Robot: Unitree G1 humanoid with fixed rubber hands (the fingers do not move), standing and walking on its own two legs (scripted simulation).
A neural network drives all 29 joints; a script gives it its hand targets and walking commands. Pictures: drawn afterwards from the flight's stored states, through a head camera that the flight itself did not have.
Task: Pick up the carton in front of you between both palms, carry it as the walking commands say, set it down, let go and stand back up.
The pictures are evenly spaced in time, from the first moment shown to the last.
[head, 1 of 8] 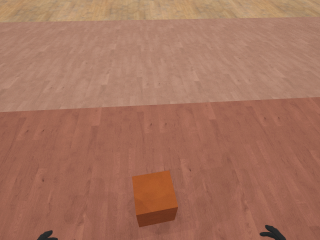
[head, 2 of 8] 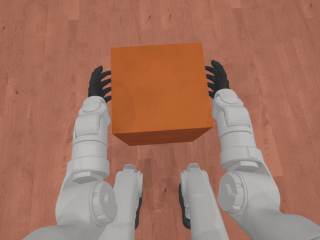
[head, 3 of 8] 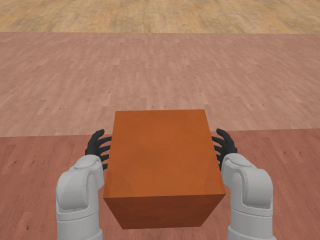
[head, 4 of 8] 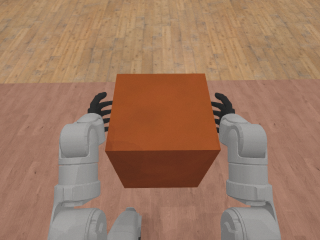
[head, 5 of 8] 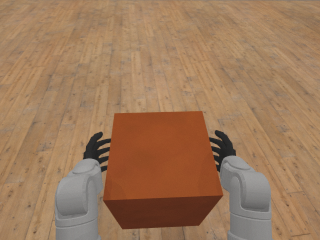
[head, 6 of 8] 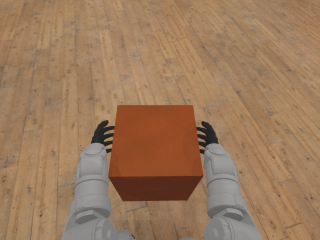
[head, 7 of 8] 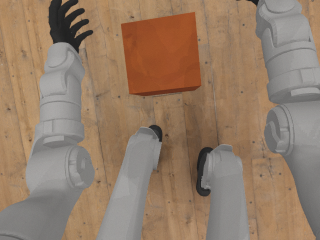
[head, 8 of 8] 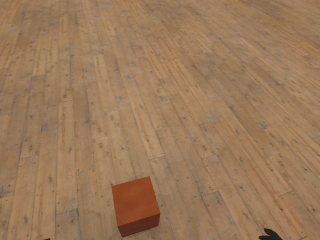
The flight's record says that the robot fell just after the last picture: no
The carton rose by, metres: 0.69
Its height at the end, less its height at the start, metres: -0.45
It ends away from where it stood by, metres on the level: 5.13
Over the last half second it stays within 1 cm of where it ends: yes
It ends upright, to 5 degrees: yes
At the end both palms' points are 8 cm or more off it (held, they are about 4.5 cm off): yes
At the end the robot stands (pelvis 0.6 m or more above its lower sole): yes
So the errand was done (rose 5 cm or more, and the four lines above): yes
